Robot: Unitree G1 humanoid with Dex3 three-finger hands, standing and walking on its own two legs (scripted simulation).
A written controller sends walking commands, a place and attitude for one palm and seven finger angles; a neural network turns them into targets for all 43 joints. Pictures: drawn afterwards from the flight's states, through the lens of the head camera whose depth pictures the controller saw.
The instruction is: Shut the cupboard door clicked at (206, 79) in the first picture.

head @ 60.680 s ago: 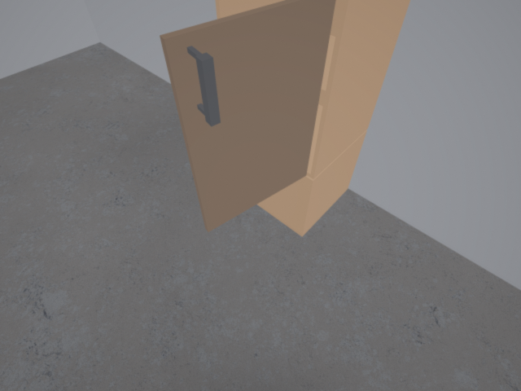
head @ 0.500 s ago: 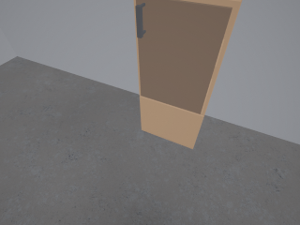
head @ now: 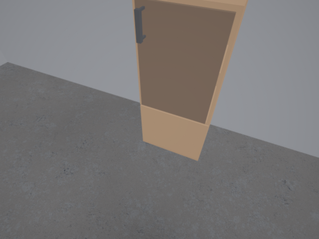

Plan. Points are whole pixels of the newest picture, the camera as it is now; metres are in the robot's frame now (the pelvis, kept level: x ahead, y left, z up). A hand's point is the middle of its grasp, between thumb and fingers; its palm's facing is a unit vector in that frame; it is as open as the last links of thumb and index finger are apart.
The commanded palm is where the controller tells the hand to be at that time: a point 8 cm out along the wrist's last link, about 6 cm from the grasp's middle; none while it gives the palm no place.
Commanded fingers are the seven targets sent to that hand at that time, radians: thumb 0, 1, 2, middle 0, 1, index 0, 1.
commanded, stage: look to check the result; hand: left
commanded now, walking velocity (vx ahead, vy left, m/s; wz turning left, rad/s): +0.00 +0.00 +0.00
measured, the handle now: (141, 24) +0.91 +0.12 +0.16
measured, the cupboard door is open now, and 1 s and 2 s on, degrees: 0 0 0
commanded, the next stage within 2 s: stand and wait in 0.54 s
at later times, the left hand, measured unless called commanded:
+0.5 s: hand out of the picture -0.02 +0.16 -0.17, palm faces +0.05 -0.98 -0.17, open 7.4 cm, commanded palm none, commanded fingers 0.00 0.90 0.90 -0.20 -0.30 -0.20 -0.30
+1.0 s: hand out of the picture +0.01 +0.17 -0.17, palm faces +0.04 -0.98 -0.19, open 7.4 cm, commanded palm none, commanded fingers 0.00 0.90 0.90 -0.20 -0.30 -0.20 -0.30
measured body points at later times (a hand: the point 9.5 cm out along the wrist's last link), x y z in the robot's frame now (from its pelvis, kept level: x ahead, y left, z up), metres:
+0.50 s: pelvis +0.02 +0.00 +0.00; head +0.02 +0.00 +0.45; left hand -0.02 +0.22 -0.16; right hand +0.02 -0.22 -0.16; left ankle +0.05 +0.11 -0.74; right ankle -0.02 -0.11 -0.74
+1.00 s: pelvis +0.03 +0.00 +0.00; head +0.03 +0.00 +0.45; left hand +0.01 +0.23 -0.16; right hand +0.02 -0.22 -0.16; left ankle +0.05 +0.11 -0.74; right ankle -0.02 -0.11 -0.74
